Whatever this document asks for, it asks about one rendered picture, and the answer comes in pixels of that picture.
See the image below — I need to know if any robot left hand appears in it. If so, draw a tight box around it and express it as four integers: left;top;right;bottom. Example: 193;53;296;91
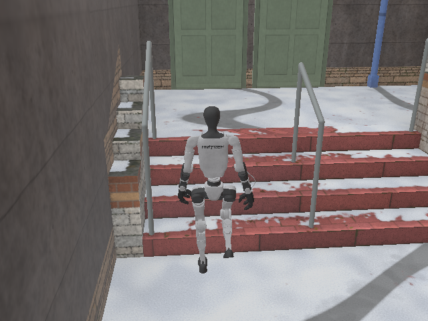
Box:
178;189;191;204

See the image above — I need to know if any robot right hand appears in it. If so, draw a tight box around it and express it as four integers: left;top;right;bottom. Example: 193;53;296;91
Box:
239;192;254;210

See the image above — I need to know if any right robot upper arm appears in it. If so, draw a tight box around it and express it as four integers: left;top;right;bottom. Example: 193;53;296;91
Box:
227;134;245;172

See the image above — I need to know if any left robot upper arm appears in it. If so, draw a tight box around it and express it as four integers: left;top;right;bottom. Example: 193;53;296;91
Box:
183;136;199;173

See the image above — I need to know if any robot left forearm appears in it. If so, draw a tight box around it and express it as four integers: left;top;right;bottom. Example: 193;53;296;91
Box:
179;163;190;191

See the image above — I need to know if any right robot shin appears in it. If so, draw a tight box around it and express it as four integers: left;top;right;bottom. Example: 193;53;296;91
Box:
222;209;232;251

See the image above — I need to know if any robot right forearm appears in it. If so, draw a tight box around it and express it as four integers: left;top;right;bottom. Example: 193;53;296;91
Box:
238;162;252;194

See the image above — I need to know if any humanoid robot torso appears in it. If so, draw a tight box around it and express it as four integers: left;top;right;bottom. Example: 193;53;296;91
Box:
197;132;229;201

